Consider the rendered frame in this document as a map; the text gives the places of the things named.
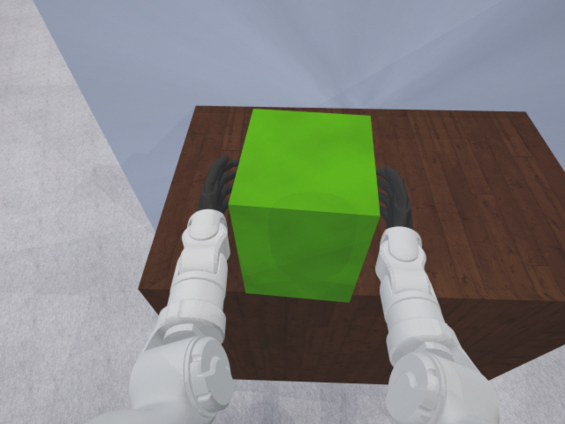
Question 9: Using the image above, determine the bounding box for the pedestal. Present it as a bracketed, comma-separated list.
[138, 106, 565, 384]

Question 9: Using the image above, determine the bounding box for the right robot upper arm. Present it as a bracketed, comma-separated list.
[385, 351, 500, 424]

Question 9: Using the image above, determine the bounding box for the carton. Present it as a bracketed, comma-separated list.
[228, 109, 380, 303]

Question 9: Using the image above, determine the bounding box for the robot left forearm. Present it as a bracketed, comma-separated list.
[129, 209, 230, 408]

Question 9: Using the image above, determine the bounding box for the right robot hand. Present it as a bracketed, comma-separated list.
[375, 166, 413, 230]

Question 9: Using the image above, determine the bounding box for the left robot hand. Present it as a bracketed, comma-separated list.
[198, 155, 239, 214]

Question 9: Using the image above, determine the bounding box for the robot right forearm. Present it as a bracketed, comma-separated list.
[375, 226, 480, 373]

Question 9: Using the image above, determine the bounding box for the left robot upper arm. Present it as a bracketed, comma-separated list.
[86, 335, 235, 424]

